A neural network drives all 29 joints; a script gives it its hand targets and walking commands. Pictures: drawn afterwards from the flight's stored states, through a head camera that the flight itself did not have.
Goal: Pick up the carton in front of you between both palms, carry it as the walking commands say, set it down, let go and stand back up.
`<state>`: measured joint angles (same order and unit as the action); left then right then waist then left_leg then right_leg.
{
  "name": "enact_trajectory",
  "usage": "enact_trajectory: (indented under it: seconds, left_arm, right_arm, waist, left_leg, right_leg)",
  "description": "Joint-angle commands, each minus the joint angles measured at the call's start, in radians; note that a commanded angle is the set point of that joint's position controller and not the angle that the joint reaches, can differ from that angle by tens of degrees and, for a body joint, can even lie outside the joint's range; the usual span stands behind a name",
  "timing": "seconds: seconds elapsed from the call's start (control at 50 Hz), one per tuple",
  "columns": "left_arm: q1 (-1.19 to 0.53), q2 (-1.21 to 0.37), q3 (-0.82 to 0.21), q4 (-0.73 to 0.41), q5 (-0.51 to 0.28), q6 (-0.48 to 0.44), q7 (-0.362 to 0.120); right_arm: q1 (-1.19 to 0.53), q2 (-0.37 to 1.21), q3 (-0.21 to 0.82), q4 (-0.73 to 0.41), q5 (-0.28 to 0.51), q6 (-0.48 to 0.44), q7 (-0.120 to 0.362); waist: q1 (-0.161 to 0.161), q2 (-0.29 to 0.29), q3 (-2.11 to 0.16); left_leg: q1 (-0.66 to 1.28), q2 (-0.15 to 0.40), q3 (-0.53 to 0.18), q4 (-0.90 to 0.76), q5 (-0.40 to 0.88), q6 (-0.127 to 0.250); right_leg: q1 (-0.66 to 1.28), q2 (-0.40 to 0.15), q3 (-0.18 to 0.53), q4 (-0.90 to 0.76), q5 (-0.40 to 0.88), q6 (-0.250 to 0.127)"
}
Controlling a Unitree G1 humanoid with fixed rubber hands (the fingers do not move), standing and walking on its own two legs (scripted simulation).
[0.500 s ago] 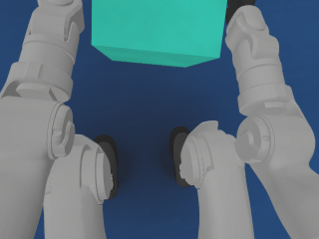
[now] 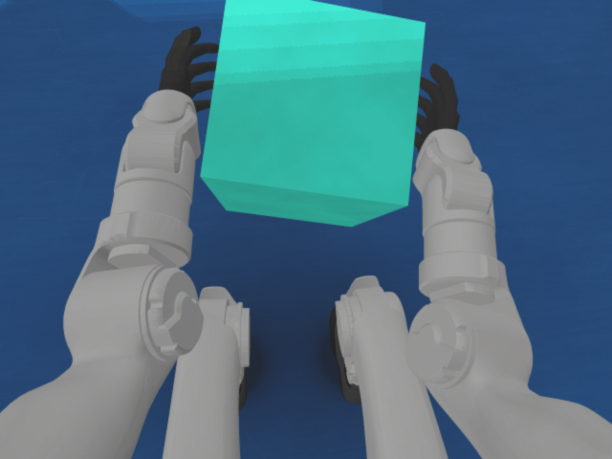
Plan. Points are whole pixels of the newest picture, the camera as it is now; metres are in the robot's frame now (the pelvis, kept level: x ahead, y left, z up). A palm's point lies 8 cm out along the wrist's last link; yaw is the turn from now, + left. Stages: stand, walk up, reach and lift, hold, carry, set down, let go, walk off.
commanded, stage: reach and lift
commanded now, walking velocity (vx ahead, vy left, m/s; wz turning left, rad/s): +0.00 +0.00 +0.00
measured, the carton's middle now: (305, 136) +0.52 -0.02 -0.14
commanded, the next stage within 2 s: none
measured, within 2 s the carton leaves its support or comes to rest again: neither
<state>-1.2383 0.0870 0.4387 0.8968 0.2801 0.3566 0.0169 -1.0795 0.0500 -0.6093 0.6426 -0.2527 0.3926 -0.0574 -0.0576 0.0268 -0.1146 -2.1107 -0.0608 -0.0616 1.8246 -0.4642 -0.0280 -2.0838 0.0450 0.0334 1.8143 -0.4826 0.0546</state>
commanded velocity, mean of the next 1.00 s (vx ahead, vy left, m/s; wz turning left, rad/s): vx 0.00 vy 0.00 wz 0.00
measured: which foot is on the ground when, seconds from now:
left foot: down 0.00-1.00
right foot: down 0.00-1.00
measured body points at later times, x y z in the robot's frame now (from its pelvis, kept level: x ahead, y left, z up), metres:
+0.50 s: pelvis +0.04 +0.00 +0.12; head +0.23 +0.01 +0.53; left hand +0.50 +0.14 +0.08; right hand +0.47 -0.17 +0.08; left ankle +0.12 +0.12 -0.43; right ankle +0.12 -0.13 -0.43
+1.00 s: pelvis +0.09 +0.00 +0.25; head +0.16 +0.00 +0.70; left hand +0.44 +0.15 +0.23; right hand +0.43 -0.16 +0.23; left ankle +0.12 +0.12 -0.43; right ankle +0.12 -0.13 -0.43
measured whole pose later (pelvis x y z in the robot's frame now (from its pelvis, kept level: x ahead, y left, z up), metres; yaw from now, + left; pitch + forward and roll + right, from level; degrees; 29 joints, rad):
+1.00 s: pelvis +0.09 +0.00 +0.25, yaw +1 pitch +17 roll +0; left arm -0.43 -0.14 0.34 0.53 0.23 0.40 0.03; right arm -0.41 0.15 -0.37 0.49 -0.23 0.41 -0.01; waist -0.02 0.00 -0.16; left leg -0.82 -0.03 -0.06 0.89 -0.36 -0.01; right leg -0.81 0.02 0.06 0.89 -0.37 0.02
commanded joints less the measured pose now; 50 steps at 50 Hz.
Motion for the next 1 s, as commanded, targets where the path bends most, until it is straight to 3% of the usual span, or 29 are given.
enact_trajectory:
  seconds: [0.0, 0.1, 0.26, 0.36, 0.6, 0.98]
  left_arm:
    - [-0.522, -1.06, -0.346, 0.018, -0.138, -0.002, -0.239]
    - [-0.478, -1.137, -0.449, -0.092, -0.185, 0.026, -0.244]
    - [-0.339, -1.232, -0.58, -0.192, -0.243, 0.048, -0.242]
    - [-0.236, -1.252, -0.585, -0.19, -0.228, 0.034, -0.231]
    - [-0.017, -1.272, -0.582, -0.203, -0.192, 0.005, -0.221]
    - [0.328, -1.262, -0.692, -0.343, -0.202, 0.041, -0.233]
  right_arm:
    - [-0.767, 0.966, 0.548, 0.011, 0.166, -0.011, 0.261]
    - [-0.714, 1.026, 0.645, -0.044, 0.215, 0.016, 0.276]
    - [-0.525, 1.055, 0.723, -0.063, 0.238, 0.027, 0.283]
    - [-0.413, 1.065, 0.726, -0.042, 0.223, 0.014, 0.288]
    - [-0.193, 1.094, 0.745, -0.027, 0.185, -0.013, 0.292]
    - [0.167, 1.115, 0.857, -0.112, 0.179, 0.017, 0.286]
  waist:
    - [-0.007, 0.006, -1.022]
    - [0.003, 0.003, -1.157]
    - [-0.02, 0.054, -1.107]
    - [-0.015, 0.059, -0.993]
    - [0.011, -0.001, -0.803]
    - [0.039, -0.023, -0.504]
  left_leg:
    - [0.579, -0.11, 0.134, -0.216, 0.028, 0.038]
    - [0.729, -0.113, 0.132, -0.267, 0.108, 0.029]
    - [0.881, -0.115, 0.105, -0.377, 0.179, 0.004]
    - [0.957, -0.114, 0.082, -0.469, 0.182, 0.002]
    - [1.182, -0.104, 0.038, -0.694, 0.202, 0.018]
    - [1.642, -0.066, -0.01, -1.091, 0.38, 0.03]
  right_leg:
    - [0.558, 0.113, -0.139, -0.215, 0.076, -0.013]
    - [0.667, 0.12, -0.136, -0.263, 0.144, -0.008]
    - [0.775, 0.123, -0.111, -0.36, 0.216, -0.021]
    - [0.828, 0.122, -0.09, -0.446, 0.213, -0.028]
    - [1.062, 0.114, -0.047, -0.672, 0.22, -0.037]
    - [1.603, 0.077, 0.031, -1.079, 0.406, -0.052]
